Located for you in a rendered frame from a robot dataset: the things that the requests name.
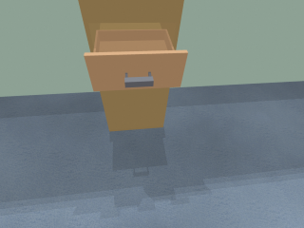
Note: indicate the handle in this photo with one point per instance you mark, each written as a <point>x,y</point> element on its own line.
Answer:
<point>138,81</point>

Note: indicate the drawer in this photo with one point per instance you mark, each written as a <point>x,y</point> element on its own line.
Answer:
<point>135,52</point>

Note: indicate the cabinet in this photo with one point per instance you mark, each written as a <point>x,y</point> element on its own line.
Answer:
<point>132,109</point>

